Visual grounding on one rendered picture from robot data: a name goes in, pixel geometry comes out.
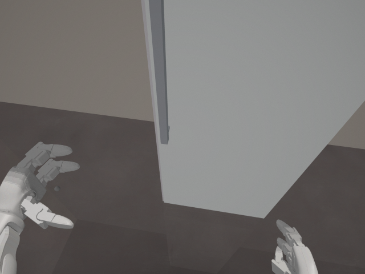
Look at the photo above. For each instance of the robot left forearm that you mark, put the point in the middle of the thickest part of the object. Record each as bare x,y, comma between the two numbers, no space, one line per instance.
11,227

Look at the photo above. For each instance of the fridge door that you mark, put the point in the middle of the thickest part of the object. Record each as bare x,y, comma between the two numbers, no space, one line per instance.
256,89

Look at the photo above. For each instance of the robot right hand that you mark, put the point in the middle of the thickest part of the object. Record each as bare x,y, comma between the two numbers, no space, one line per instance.
299,258

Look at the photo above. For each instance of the handle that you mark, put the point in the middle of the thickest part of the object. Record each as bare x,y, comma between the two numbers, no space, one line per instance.
156,9

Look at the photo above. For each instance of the robot left hand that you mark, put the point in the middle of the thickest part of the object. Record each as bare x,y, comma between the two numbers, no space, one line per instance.
20,182

